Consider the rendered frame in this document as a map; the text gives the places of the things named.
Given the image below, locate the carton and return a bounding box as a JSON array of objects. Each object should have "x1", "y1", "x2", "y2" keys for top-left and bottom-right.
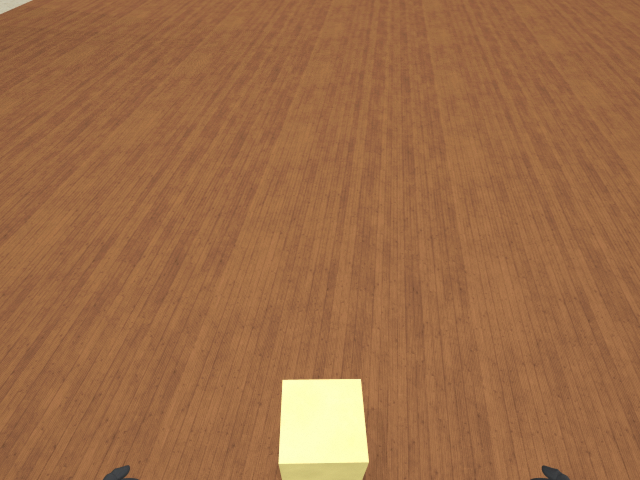
[{"x1": 278, "y1": 379, "x2": 369, "y2": 480}]

